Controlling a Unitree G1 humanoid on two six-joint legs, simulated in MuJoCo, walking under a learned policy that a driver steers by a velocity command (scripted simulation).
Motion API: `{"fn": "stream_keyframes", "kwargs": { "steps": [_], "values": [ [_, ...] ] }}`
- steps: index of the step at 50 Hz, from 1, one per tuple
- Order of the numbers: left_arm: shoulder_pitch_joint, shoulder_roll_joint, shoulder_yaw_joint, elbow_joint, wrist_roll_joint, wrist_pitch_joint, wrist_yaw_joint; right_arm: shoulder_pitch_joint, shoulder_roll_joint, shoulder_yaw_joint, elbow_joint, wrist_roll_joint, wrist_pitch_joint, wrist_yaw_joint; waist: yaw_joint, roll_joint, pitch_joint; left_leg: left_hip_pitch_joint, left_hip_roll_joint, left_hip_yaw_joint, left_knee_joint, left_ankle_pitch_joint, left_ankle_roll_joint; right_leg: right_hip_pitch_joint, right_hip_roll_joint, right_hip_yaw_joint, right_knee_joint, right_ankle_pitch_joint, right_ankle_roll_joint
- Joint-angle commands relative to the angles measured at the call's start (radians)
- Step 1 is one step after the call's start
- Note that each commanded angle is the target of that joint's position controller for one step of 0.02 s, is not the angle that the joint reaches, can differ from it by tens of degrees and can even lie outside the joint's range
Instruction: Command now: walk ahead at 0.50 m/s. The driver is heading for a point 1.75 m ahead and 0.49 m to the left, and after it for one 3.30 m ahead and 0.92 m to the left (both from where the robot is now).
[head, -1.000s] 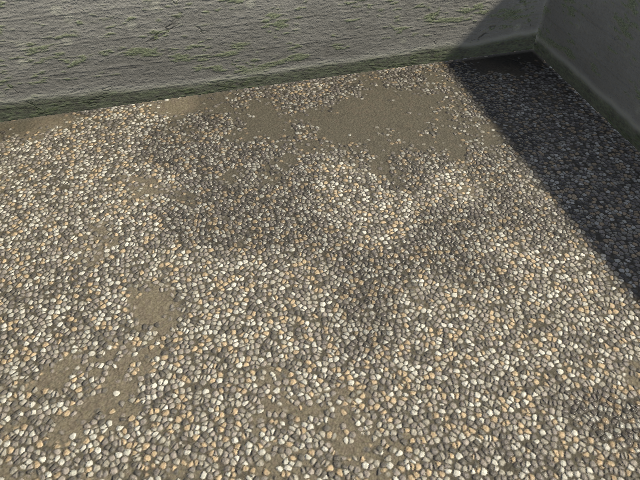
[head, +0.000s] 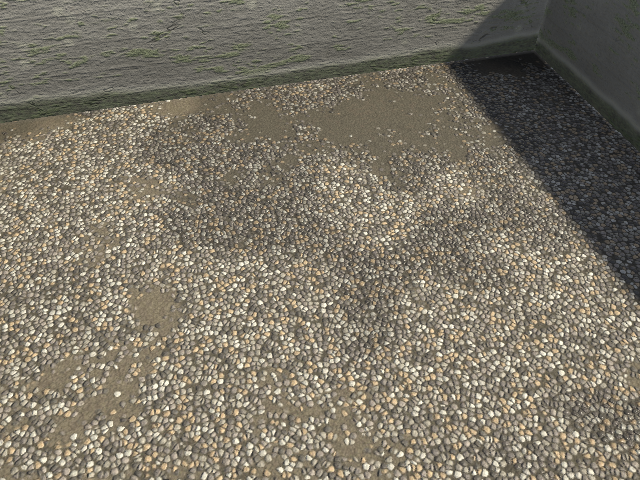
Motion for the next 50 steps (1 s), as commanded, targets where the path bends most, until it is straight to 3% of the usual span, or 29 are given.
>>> {"fn": "stream_keyframes", "kwargs": {
  "steps": [1,2,3,7,8,9,10,14,15,16,17,20,21,22,26,27,28,29,33,34,35,36,39,40,41,45,46,47,50],
  "values": [
    [-0.095,0.061,0.016,-0.095,-0.001,-0.015,0.003,-0.052,-0.061,-0.016,-0.086,0.0,-0.017,-0.002,-0.003,-0.004,-0.039,0.056,0.032,-0.041,-0.064,0.3,0.025,-0.064,-0.071,0.074,-0.121,0.297,-0.02],
    [-0.131,0.057,0.017,-0.114,0.007,-0.021,-0.01,-0.088,-0.077,-0.019,-0.104,0.003,-0.007,-0.003,0.016,0.019,-0.007,0.027,0.063,-0.068,-0.061,0.49,0.027,-0.066,-0.072,0.038,-0.077,0.435,-0.017],
    [-0.063,0.057,0.016,-0.086,0.005,-0.021,0.0,-0.04,-0.071,-0.022,-0.081,-0.002,-0.015,-0.003,0.001,0.01,-0.106,0.089,0.041,-0.047,-0.057,0.341,0.028,-0.033,-0.067,0.063,-0.103,0.319,-0.018],
    [-0.095,0.06,0.016,-0.095,-0.001,-0.016,0.003,-0.054,-0.062,-0.017,-0.087,0.0,-0.017,-0.001,-0.003,-0.003,-0.041,0.055,0.031,-0.041,-0.063,0.301,0.025,-0.06,-0.072,0.073,-0.12,0.301,-0.02],
    [-0.131,0.056,0.017,-0.115,0.007,-0.021,-0.01,-0.091,-0.076,-0.018,-0.105,0.003,-0.007,-0.003,0.017,0.019,-0.006,0.025,0.062,-0.067,-0.06,0.487,0.027,-0.067,-0.073,0.037,-0.076,0.437,-0.017],
    [-0.063,0.056,0.016,-0.086,0.005,-0.021,0.0,-0.041,-0.07,-0.021,-0.082,-0.002,-0.015,-0.003,0.001,0.008,-0.106,0.087,0.04,-0.046,-0.056,0.338,0.028,-0.034,-0.068,0.062,-0.103,0.321,-0.018],
    [-0.083,0.059,0.016,-0.09,0.0,-0.019,0.002,-0.047,-0.061,-0.017,-0.086,-0.001,-0.016,-0.002,-0.003,-0.002,-0.064,0.068,0.034,-0.041,-0.06,0.314,0.025,-0.05,-0.069,0.067,-0.113,0.306,-0.019],
    [-0.093,0.06,0.015,-0.096,-0.001,-0.016,0.003,-0.053,-0.061,-0.016,-0.086,-0.001,-0.017,-0.001,-0.003,-0.005,-0.04,0.054,0.032,-0.041,-0.063,0.3,0.025,-0.064,-0.072,0.072,-0.12,0.296,-0.021],
    [-0.13,0.056,0.016,-0.115,0.008,-0.021,-0.01,-0.089,-0.076,-0.018,-0.104,0.003,-0.007,-0.003,0.016,0.019,-0.007,0.025,0.062,-0.068,-0.06,0.49,0.027,-0.066,-0.073,0.037,-0.075,0.435,-0.018],
    [-0.061,0.056,0.016,-0.087,0.005,-0.022,0.0,-0.04,-0.071,-0.021,-0.081,-0.002,-0.016,-0.003,0.001,0.009,-0.107,0.087,0.04,-0.047,-0.056,0.34,0.028,-0.033,-0.068,0.061,-0.102,0.319,-0.018],
    [-0.082,0.059,0.016,-0.09,0.001,-0.02,0.002,-0.047,-0.062,-0.017,-0.086,0.0,-0.017,-0.002,-0.003,-0.001,-0.065,0.068,0.034,-0.042,-0.059,0.318,0.026,-0.05,-0.069,0.065,-0.112,0.306,-0.019],
    [-0.093,0.059,0.015,-0.096,-0.001,-0.016,0.003,-0.054,-0.062,-0.016,-0.087,0.0,-0.018,-0.001,-0.002,-0.004,-0.041,0.053,0.031,-0.041,-0.062,0.301,0.025,-0.06,-0.072,0.071,-0.119,0.301,-0.02],
    [-0.13,0.055,0.016,-0.116,0.007,-0.021,-0.01,-0.091,-0.075,-0.018,-0.105,0.003,-0.007,-0.003,0.017,0.019,-0.006,0.023,0.061,-0.067,-0.059,0.488,0.026,-0.067,-0.074,0.035,-0.074,0.438,-0.017],
    [-0.061,0.055,0.016,-0.087,0.005,-0.021,0.0,-0.041,-0.07,-0.021,-0.082,-0.002,-0.015,-0.003,0.001,0.008,-0.106,0.086,0.039,-0.046,-0.055,0.338,0.028,-0.034,-0.069,0.06,-0.101,0.321,-0.018],
    [-0.093,0.059,0.015,-0.097,-0.001,-0.017,0.003,-0.054,-0.062,-0.016,-0.087,0.0,-0.018,-0.001,-0.003,-0.005,-0.041,0.053,0.03,-0.041,-0.061,0.299,0.025,-0.061,-0.073,0.071,-0.119,0.3,-0.021],
    [-0.13,0.055,0.016,-0.116,0.007,-0.022,-0.01,-0.092,-0.075,-0.017,-0.105,0.003,-0.007,-0.003,0.017,0.018,-0.006,0.022,0.06,-0.066,-0.058,0.485,0.026,-0.068,-0.075,0.035,-0.074,0.437,-0.018],
    [-0.06,0.055,0.015,-0.088,0.005,-0.022,0.0,-0.041,-0.069,-0.021,-0.082,-0.002,-0.015,-0.003,0.001,0.008,-0.106,0.085,0.039,-0.046,-0.054,0.336,0.027,-0.034,-0.07,0.06,-0.101,0.32,-0.019],
    [-0.081,0.059,0.015,-0.091,0.0,-0.02,0.002,-0.048,-0.061,-0.016,-0.086,-0.001,-0.016,-0.002,-0.003,-0.003,-0.064,0.065,0.033,-0.041,-0.058,0.313,0.025,-0.051,-0.071,0.064,-0.111,0.305,-0.019],
    [-0.091,0.059,0.015,-0.097,-0.001,-0.016,0.003,-0.053,-0.06,-0.015,-0.086,-0.001,-0.017,-0.001,-0.002,-0.005,-0.04,0.051,0.031,-0.041,-0.061,0.299,0.025,-0.065,-0.073,0.07,-0.118,0.294,-0.021],
    [-0.128,0.055,0.016,-0.117,0.008,-0.022,-0.01,-0.09,-0.076,-0.018,-0.105,0.002,-0.008,-0.003,0.017,0.019,-0.008,0.022,0.061,-0.068,-0.058,0.489,0.027,-0.066,-0.074,0.034,-0.074,0.435,-0.018],
    [-0.059,0.055,0.015,-0.088,0.005,-0.022,0.0,-0.04,-0.07,-0.021,-0.082,-0.002,-0.016,-0.003,0.002,0.009,-0.107,0.085,0.039,-0.047,-0.054,0.339,0.028,-0.034,-0.069,0.059,-0.1,0.318,-0.018],
    [-0.08,0.058,0.015,-0.091,0.001,-0.021,0.002,-0.047,-0.062,-0.016,-0.086,0.0,-0.017,-0.002,-0.003,-0.001,-0.065,0.065,0.034,-0.042,-0.058,0.317,0.026,-0.051,-0.07,0.063,-0.11,0.305,-0.019],
    [-0.091,0.059,0.015,-0.098,-0.001,-0.017,0.003,-0.055,-0.061,-0.016,-0.087,0.0,-0.018,-0.001,-0.002,-0.004,-0.041,0.051,0.03,-0.041,-0.06,0.3,0.025,-0.061,-0.074,0.068,-0.117,0.299,-0.02],
    [-0.128,0.054,0.016,-0.117,0.007,-0.022,-0.01,-0.092,-0.075,-0.017,-0.105,0.003,-0.007,-0.003,0.017,0.018,-0.006,0.02,0.06,-0.067,-0.058,0.487,0.026,-0.067,-0.075,0.033,-0.072,0.437,-0.017],
    [-0.059,0.054,0.015,-0.088,0.005,-0.022,0.0,-0.041,-0.069,-0.02,-0.082,-0.002,-0.015,-0.003,0.002,0.008,-0.107,0.083,0.038,-0.047,-0.053,0.337,0.027,-0.034,-0.07,0.058,-0.1,0.32,-0.018],
    [-0.091,0.058,0.015,-0.098,-0.001,-0.017,0.003,-0.055,-0.061,-0.016,-0.087,0.0,-0.018,-0.001,-0.002,-0.005,-0.041,0.05,0.029,-0.041,-0.059,0.298,0.025,-0.061,-0.074,0.068,-0.117,0.299,-0.021],
    [-0.128,0.054,0.015,-0.117,0.007,-0.022,-0.01,-0.093,-0.074,-0.017,-0.105,0.002,-0.007,-0.003,0.017,0.018,-0.006,0.019,0.06,-0.067,-0.057,0.485,0.026,-0.068,-0.076,0.033,-0.072,0.437,-0.018],
    [-0.058,0.054,0.015,-0.089,0.005,-0.022,0.0,-0.042,-0.069,-0.02,-0.082,-0.002,-0.015,-0.003,0.001,0.007,-0.107,0.083,0.038,-0.047,-0.053,0.336,0.027,-0.035,-0.071,0.057,-0.1,0.319,-0.018],
    [-0.091,0.057,0.014,-0.098,0.0,-0.019,0.003,-0.054,-0.059,-0.015,-0.086,-0.001,-0.018,-0.001,-0.002,-0.005,-0.05,0.054,0.031,-0.041,-0.06,0.297,0.025,-0.057,-0.075,0.067,-0.115,0.295,-0.021]
  ]
}}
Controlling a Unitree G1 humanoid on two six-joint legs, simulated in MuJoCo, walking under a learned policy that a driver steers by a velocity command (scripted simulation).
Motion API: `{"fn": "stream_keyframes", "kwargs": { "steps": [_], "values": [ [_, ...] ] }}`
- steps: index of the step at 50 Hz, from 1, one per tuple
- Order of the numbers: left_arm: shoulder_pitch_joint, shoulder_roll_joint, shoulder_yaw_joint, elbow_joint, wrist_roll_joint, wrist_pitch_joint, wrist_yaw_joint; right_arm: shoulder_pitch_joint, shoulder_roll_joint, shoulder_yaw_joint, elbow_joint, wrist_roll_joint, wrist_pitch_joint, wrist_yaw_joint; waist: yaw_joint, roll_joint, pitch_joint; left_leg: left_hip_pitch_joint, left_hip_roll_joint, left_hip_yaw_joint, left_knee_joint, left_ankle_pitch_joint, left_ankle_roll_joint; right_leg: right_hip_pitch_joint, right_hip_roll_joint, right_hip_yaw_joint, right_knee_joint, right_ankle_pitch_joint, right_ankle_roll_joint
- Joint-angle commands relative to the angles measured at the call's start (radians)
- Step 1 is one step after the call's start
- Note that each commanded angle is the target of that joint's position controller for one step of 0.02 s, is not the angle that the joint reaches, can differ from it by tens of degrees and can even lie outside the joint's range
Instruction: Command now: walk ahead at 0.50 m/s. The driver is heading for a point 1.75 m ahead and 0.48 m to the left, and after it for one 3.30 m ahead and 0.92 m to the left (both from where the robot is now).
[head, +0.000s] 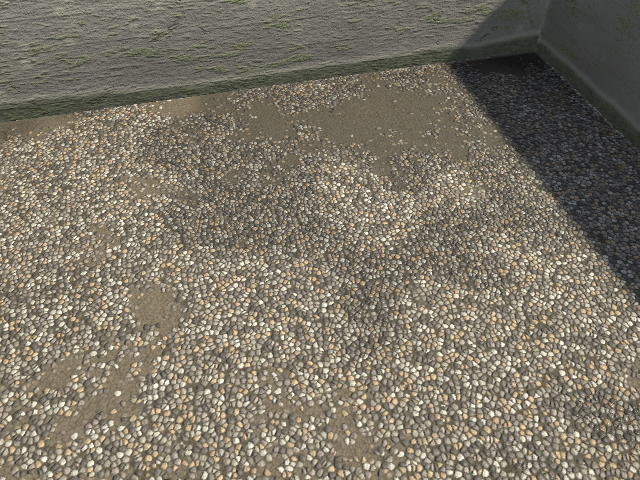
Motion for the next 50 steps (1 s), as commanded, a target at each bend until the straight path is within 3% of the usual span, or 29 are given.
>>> {"fn": "stream_keyframes", "kwargs": {
  "steps": [1,2,3,4,5,8,9,10,13,14,15,16,17,18,19,21,28,29,30,33,34,35,37,38,39,40,42,44,50],
  "values": [
    [-0.094,0.06,0.016,-0.095,-0.002,-0.015,0.003,-0.054,-0.062,-0.017,-0.087,0.0,-0.018,-0.001,-0.003,-0.004,-0.039,0.053,0.029,-0.04,-0.064,0.3,0.026,-0.056,-0.07,0.076,-0.124,0.3,-0.02],
    [-0.093,0.06,0.016,-0.095,-0.002,-0.014,0.003,-0.052,-0.061,-0.016,-0.086,0.0,-0.018,-0.001,-0.003,-0.004,-0.038,0.053,0.03,-0.04,-0.065,0.301,0.026,-0.06,-0.07,0.076,-0.123,0.296,-0.02],
    [-0.13,0.056,0.017,-0.114,0.007,-0.02,-0.01,-0.089,-0.076,-0.018,-0.104,0.002,-0.008,-0.003,0.016,0.019,-0.006,0.024,0.06,-0.067,-0.063,0.492,0.028,-0.061,-0.071,0.041,-0.078,0.437,-0.018],
    [-0.06,0.056,0.016,-0.085,0.004,-0.02,0.0,-0.039,-0.071,-0.021,-0.081,-0.002,-0.016,-0.003,0.001,0.01,-0.107,0.087,0.038,-0.046,-0.058,0.342,0.029,-0.028,-0.066,0.065,-0.105,0.32,-0.018],
    [-0.081,0.059,0.016,-0.088,0.0,-0.018,0.002,-0.046,-0.062,-0.017,-0.086,0.0,-0.017,-0.002,-0.004,0.0,-0.064,0.067,0.033,-0.041,-0.062,0.319,0.027,-0.045,-0.067,0.069,-0.115,0.306,-0.018],
    [-0.093,0.06,0.016,-0.095,-0.002,-0.015,0.003,-0.054,-0.062,-0.017,-0.086,0.0,-0.018,-0.001,-0.003,-0.003,-0.04,0.052,0.029,-0.04,-0.064,0.303,0.026,-0.055,-0.07,0.074,-0.122,0.301,-0.02],
    [-0.13,0.055,0.016,-0.114,0.006,-0.02,-0.01,-0.092,-0.075,-0.018,-0.105,0.003,-0.007,-0.003,0.016,0.019,-0.004,0.022,0.059,-0.066,-0.062,0.49,0.027,-0.062,-0.072,0.039,-0.077,0.439,-0.017],
    [-0.06,0.055,0.016,-0.085,0.004,-0.02,0.001,-0.04,-0.07,-0.021,-0.082,-0.002,-0.015,-0.003,0.001,0.008,-0.106,0.085,0.038,-0.046,-0.058,0.34,0.028,-0.028,-0.067,0.064,-0.104,0.321,-0.018],
    [-0.076,0.058,0.014,-0.085,-0.002,-0.015,0.005,-0.036,-0.058,-0.014,-0.078,-0.001,-0.017,0.0,-0.003,-0.005,-0.045,0.054,0.033,-0.048,-0.08,0.269,0.029,-0.048,-0.076,0.085,-0.135,0.271,-0.023],
    [-0.112,0.054,0.014,-0.102,0.005,-0.019,-0.008,-0.08,-0.069,-0.015,-0.1,0.001,-0.007,-0.002,0.016,0.016,0.011,0.01,0.059,-0.075,-0.081,0.45,0.029,-0.055,-0.078,0.056,-0.1,0.412,-0.02],
    [-0.08,0.048,0.013,-0.088,0.015,-0.021,-0.013,-0.066,-0.071,-0.016,-0.093,-0.004,-0.004,-0.001,0.021,0.02,-0.037,0.029,0.07,-0.083,-0.084,0.481,0.031,-0.03,-0.083,0.061,-0.107,0.426,-0.02],
    [-0.016,0.048,0.008,-0.05,0.0,-0.019,0.0,0.007,-0.057,-0.014,-0.058,-0.004,-0.013,0.0,-0.001,-0.001,-0.112,0.094,0.047,-0.06,-0.116,0.265,0.026,-0.005,-0.092,0.1,-0.171,0.279,-0.019],
    [-0.052,0.055,0.008,-0.053,-0.005,-0.016,0.003,-0.003,-0.051,-0.011,-0.057,-0.003,-0.014,0.002,-0.008,-0.015,-0.024,0.063,0.042,-0.064,-0.15,0.219,0.022,-0.038,-0.095,0.113,-0.207,0.262,-0.017],
    [-0.112,0.048,0.007,-0.08,0.002,-0.021,-0.007,-0.077,-0.051,-0.007,-0.088,-0.002,-0.008,0.0,0.014,0.002,0.038,0.01,0.068,-0.087,-0.155,0.412,0.016,-0.03,-0.101,0.095,-0.185,0.424,-0.014],
    [-0.085,0.038,0.005,-0.063,0.011,-0.023,-0.012,-0.061,-0.051,-0.008,-0.076,-0.006,-0.008,0.0,0.017,0.009,-0.021,0.038,0.077,-0.093,-0.174,0.447,0.015,0.017,-0.115,0.106,-0.209,0.457,-0.012],
    [-0.056,0.055,0.011,-0.034,0.009,-0.026,-0.014,-0.032,-0.062,-0.012,-0.06,-0.006,-0.008,0.002,0.012,0.005,-0.039,0.077,0.085,-0.102,-0.219,0.476,0.01,0.048,-0.122,0.112,-0.249,0.49,-0.008],
    [-0.021,0.073,0.027,0.026,-0.009,-0.031,-0.015,0.005,-0.079,-0.029,-0.019,0.007,-0.007,0.007,0.006,0.003,-0.072,0.152,0.097,-0.111,-0.319,0.458,0.013,0.119,-0.145,0.117,-0.347,0.496,-0.016],
    [-0.007,0.092,0.03,0.038,-0.025,-0.026,0.003,0.029,-0.085,-0.032,0.005,0.019,-0.015,0.004,-0.012,-0.011,-0.093,0.185,0.076,-0.094,-0.31,0.354,0.01,0.103,-0.134,0.124,-0.342,0.409,-0.012],
    [-0.018,0.088,0.03,0.034,-0.025,-0.023,0.009,0.029,-0.082,-0.032,0.006,0.021,-0.018,0.002,-0.01,-0.007,-0.066,0.164,0.079,-0.096,-0.315,0.349,0.012,0.089,-0.135,0.126,-0.351,0.395,-0.012],
    [-0.016,0.093,0.034,0.035,-0.023,-0.019,0.013,0.026,-0.082,-0.033,0.011,0.02,-0.02,0.0,-0.006,-0.003,-0.035,0.136,0.082,-0.095,-0.317,0.364,0.019,0.072,-0.134,0.124,-0.352,0.39,-0.013],
    [-0.011,0.078,0.032,0.032,0.008,-0.023,-0.015,-0.005,-0.076,-0.027,-0.012,0.005,-0.007,0.003,0.012,-0.004,-0.024,0.101,0.111,-0.119,-0.341,0.492,0.025,0.117,-0.15,0.114,-0.367,0.49,-0.026],
    [0.005,0.083,0.038,0.043,-0.008,-0.026,-0.016,0.018,-0.091,-0.035,-0.001,0.006,-0.008,0.005,0.013,0.012,-0.043,0.125,0.107,-0.112,-0.34,0.492,0.023,0.121,-0.148,0.114,-0.36,0.492,-0.022],
    [0.015,0.098,0.043,0.052,-0.01,-0.027,-0.015,0.029,-0.1,-0.039,-0.002,0.009,-0.008,0.005,0.01,0.014,-0.061,0.141,0.11,-0.11,-0.34,0.515,0.022,0.136,-0.151,0.112,-0.359,0.517,-0.023],
    [0.013,0.118,0.045,0.053,-0.025,-0.02,0.007,0.038,-0.11,-0.042,0.014,0.022,-0.015,-0.001,-0.005,0.005,-0.076,0.165,0.081,-0.089,-0.315,0.416,0.019,0.112,-0.139,0.117,-0.334,0.467,-0.019],
    [-0.003,0.116,0.043,0.042,-0.013,-0.015,0.007,0.018,-0.108,-0.038,0.004,0.021,-0.01,-0.004,-0.005,0.006,-0.065,0.143,0.08,-0.091,-0.314,0.419,0.022,0.109,-0.142,0.111,-0.327,0.482,-0.022],
    [0.098,0.14,0.03,0.061,0.025,-0.002,-0.003,0.094,-0.144,-0.032,0.002,-0.016,-0.006,-0.016,-0.021,0.025,-0.055,0.169,0.067,-0.109,-0.332,0.409,0.07,0.097,-0.143,0.151,-0.369,0.52,-0.075],
    [0.086,0.147,0.032,0.056,0.01,0.002,-0.001,0.116,-0.149,-0.034,0.008,-0.012,-0.006,-0.022,-0.026,-0.007,-0.01,0.147,0.072,-0.11,-0.33,0.415,0.081,0.083,-0.14,0.138,-0.37,0.508,-0.072],
    [0.078,0.146,0.026,0.041,0.019,0.004,-0.003,0.1,-0.146,-0.026,-0.001,-0.015,-0.006,-0.024,-0.027,-0.012,-0.026,0.135,0.077,-0.111,-0.33,0.416,0.086,0.099,-0.136,0.13,-0.36,0.502,-0.07],
    [0.106,0.159,0.022,0.025,0.02,0.005,-0.005,0.122,-0.167,-0.02,-0.003,-0.015,-0.001,-0.024,-0.025,0.006,-0.012,0.108,0.074,-0.115,-0.342,0.382,0.092,0.082,-0.125,0.121,-0.353,0.43,-0.06]
  ]
}}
